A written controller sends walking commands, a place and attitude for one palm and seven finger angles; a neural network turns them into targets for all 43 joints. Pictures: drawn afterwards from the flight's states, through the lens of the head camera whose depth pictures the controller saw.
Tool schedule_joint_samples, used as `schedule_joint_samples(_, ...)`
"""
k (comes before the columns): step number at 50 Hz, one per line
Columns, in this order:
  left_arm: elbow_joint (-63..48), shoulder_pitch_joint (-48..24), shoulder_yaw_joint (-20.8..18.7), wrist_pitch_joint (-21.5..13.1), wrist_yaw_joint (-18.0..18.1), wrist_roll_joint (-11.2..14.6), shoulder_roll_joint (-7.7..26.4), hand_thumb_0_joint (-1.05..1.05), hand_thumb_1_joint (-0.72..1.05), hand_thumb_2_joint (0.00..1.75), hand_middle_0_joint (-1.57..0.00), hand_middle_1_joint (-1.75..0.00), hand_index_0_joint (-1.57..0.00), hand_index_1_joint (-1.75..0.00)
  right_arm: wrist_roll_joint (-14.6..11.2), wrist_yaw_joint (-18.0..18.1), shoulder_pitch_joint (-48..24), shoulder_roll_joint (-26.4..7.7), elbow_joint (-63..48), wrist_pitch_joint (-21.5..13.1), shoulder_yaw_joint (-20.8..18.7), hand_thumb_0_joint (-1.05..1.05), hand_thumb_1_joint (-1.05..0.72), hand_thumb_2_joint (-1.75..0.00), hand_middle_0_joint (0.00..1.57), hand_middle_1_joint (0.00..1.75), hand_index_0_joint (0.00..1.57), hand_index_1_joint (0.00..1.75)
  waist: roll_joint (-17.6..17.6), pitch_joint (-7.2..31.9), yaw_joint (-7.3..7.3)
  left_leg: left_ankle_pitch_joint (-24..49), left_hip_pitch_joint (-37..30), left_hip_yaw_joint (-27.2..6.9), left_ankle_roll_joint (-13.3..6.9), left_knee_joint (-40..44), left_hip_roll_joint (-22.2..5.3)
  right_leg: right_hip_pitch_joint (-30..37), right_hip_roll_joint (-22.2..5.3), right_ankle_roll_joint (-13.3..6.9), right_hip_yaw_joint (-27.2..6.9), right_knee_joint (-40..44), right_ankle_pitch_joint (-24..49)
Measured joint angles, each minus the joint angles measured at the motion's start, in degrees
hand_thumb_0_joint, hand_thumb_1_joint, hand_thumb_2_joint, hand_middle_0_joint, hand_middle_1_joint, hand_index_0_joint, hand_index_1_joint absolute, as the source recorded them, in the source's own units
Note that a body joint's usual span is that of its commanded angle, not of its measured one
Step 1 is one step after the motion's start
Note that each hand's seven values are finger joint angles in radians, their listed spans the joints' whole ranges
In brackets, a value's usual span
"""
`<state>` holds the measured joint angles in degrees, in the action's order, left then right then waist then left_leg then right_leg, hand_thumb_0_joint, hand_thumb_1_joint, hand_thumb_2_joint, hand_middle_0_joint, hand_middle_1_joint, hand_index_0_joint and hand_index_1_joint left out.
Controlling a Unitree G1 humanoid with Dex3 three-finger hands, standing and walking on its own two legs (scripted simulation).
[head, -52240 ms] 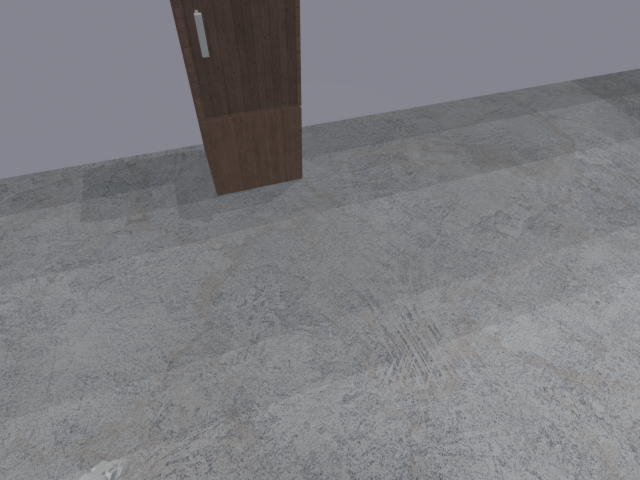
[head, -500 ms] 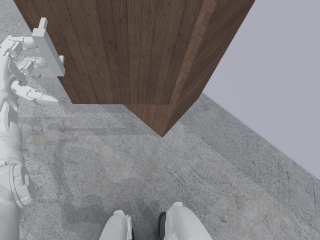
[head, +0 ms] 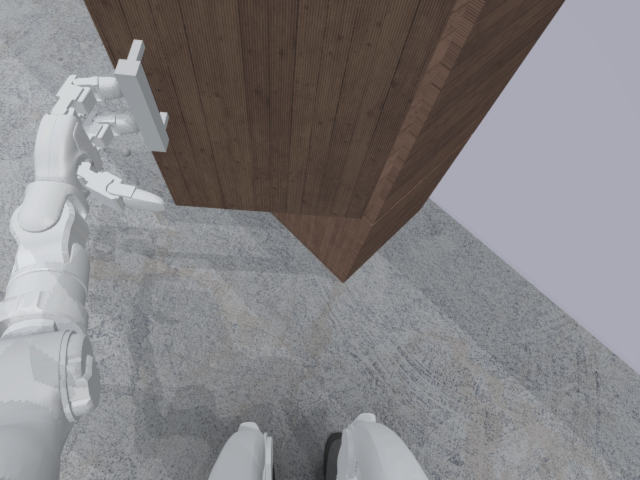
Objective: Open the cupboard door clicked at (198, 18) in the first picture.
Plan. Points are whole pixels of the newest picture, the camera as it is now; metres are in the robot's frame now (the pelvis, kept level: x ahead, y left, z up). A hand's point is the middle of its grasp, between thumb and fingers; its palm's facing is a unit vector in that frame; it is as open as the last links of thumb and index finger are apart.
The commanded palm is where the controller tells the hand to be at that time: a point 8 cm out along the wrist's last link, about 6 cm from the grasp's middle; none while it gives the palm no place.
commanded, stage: slide the fingers in behind the handle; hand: left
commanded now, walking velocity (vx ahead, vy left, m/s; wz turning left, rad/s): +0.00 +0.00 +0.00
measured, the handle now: (148, 99) +0.57 +0.22 +0.05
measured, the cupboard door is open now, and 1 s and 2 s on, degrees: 44 44 43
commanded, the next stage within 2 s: move the hooked fingers beside the handle in 0.38 s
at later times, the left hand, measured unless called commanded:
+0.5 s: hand (127, 154) +0.48 +0.22 +0.05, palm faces +0.00 -1.00 -0.02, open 14.7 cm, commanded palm +0.47 +0.22 +0.05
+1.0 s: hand (121, 148) +0.49 +0.23 +0.05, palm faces -0.03 -1.00 -0.02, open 14.2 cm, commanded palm +0.48 +0.25 +0.05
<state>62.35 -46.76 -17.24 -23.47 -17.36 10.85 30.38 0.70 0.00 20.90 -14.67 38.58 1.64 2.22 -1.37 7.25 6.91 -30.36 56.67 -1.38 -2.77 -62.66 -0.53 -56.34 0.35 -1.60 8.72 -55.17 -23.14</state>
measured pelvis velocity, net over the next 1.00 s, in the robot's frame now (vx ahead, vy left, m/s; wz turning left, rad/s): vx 0.00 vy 0.00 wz -0.01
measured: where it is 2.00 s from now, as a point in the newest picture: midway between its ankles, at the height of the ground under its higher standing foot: outside the picture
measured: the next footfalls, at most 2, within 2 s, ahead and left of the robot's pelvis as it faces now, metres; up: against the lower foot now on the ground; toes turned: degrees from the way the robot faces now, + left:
none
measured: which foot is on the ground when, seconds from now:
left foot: down 0.00-1.00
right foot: down 0.00-1.00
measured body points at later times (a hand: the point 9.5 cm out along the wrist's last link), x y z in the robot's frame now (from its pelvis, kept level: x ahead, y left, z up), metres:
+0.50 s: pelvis +0.00 +0.00 +0.00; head +0.14 +0.03 +0.43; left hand +0.47 +0.28 +0.06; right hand +0.04 -0.27 -0.11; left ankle -0.02 +0.08 -0.66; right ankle +0.02 -0.11 -0.66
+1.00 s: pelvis +0.00 +0.00 +0.00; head +0.14 +0.04 +0.42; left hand +0.48 +0.29 +0.06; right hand +0.01 -0.26 -0.11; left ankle -0.02 +0.08 -0.66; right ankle +0.02 -0.11 -0.66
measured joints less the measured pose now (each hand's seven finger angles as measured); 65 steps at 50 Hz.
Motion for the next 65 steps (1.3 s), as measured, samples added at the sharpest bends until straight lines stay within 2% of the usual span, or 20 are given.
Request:
schedule_joint_samples(11,0.19,0.93,2.21,-1.12,1.78,0.27,-1.77,-0.01,-0.50,0.30,-0.15,-1.17,-0.12,-1.16,0.14,-0.60,-0.81,0.10,0.71,-0.49,-0.39,0.00,-0.90,-0.90,0.20,0.30,0.20,0.30,-0.13,0.05,-0.61,0.18,-1.56,-0.64,0.21,1.01,0.37,1.76,-0.25,-0.15,0.51,0.84,-0.21)
schedule_joint_samples(30,1.60,-0.19,-0.42,-1.52,-1.81,0.31,0.37,-0.01,-0.50,0.30,-0.18,-1.20,-0.17,-1.17,-0.11,-0.09,-1.30,-0.42,0.27,-0.67,-0.03,0.00,-0.90,-0.90,0.20,0.30,0.20,0.30,0.21,-0.19,-0.10,-0.23,-0.36,-0.15,0.15,-0.09,0.01,0.22,0.08,-0.25,-0.01,-0.37,-0.41)
schedule_joint_samples(47,3.03,-1.72,-3.13,-0.97,-3.85,-1.05,2.48,-0.01,-0.50,0.30,-0.24,-1.22,-0.23,-1.19,-0.15,0.32,-0.14,-0.34,-0.25,-0.45,0.72,0.00,-0.90,-0.90,0.20,0.30,0.20,0.30,0.09,-0.33,0.98,-0.28,1.01,0.62,-0.34,-1.02,-0.27,-1.28,0.35,0.21,-0.78,-0.90,0.13)
schedule_joint_samples(65,5.44,-4.89,-6.57,0.29,-6.14,-3.07,6.53,-0.01,-0.50,0.30,-0.29,-1.21,-0.31,-1.26,-0.06,0.91,0.47,-0.80,-1.25,-0.19,1.65,0.00,-0.90,-0.90,0.20,0.30,0.20,0.30,0.17,-0.70,2.77,-0.59,3.44,0.97,-0.47,-2.54,-0.79,-3.83,0.83,0.23,-1.14,-2.04,0.31)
